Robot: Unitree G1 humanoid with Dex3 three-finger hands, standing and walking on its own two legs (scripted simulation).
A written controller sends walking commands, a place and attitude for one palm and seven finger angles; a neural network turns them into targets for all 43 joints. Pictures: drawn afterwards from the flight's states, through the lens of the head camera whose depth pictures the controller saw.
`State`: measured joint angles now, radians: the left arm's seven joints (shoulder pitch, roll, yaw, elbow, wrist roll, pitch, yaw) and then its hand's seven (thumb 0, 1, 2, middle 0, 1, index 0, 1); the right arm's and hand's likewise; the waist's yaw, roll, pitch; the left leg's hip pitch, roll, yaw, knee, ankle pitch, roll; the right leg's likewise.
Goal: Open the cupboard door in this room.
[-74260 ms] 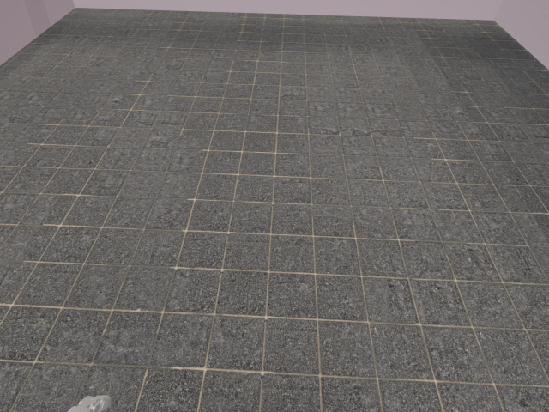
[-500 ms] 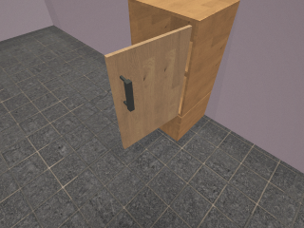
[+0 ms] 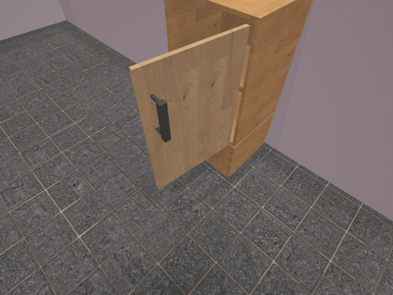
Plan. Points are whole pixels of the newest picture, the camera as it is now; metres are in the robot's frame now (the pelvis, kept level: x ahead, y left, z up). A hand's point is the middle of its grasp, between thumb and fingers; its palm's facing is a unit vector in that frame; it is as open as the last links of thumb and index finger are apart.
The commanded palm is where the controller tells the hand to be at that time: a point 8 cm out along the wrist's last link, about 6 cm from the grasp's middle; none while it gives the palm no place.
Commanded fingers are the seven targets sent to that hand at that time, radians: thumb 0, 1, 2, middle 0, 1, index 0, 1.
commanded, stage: look to check the result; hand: left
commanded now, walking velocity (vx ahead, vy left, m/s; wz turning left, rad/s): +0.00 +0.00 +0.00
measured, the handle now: (160, 118) +0.60 +0.15 -0.03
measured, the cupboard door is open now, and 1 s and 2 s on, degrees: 82 82 82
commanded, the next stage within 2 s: stand and wait in 0.26 s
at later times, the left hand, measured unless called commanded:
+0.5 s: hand out of the picture +0.00 +0.18 -0.17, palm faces +0.02 -0.98 -0.21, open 7.4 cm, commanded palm none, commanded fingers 0.00 0.90 0.90 -0.20 -0.30 -0.20 -0.30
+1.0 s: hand out of the picture +0.00 +0.18 -0.17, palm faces +0.01 -0.98 -0.21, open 7.4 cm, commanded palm none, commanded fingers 0.00 0.90 0.90 -0.20 -0.30 -0.20 -0.30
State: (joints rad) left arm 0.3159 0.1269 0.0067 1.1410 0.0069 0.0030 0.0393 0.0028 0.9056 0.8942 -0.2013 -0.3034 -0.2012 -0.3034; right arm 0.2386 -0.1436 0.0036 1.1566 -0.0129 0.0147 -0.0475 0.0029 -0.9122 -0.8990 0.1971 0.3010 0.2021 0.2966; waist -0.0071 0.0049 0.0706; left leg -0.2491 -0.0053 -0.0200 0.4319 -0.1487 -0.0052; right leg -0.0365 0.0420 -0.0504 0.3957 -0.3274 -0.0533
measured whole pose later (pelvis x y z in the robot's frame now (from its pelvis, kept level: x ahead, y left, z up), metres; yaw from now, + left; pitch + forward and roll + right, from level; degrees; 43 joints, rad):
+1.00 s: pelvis +0.01 +0.00 +0.00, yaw -1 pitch -2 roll +1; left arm 0.28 0.16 0.00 1.14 0.01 0.00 0.03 0.00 0.90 0.89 -0.20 -0.30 -0.20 -0.30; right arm 0.21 -0.18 0.01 1.16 -0.01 0.01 -0.04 0.00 -0.91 -0.90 0.20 0.30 0.20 0.30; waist -0.01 0.00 0.06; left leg -0.21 0.00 -0.01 0.39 -0.14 -0.01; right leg 0.00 0.04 -0.04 0.35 -0.31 -0.05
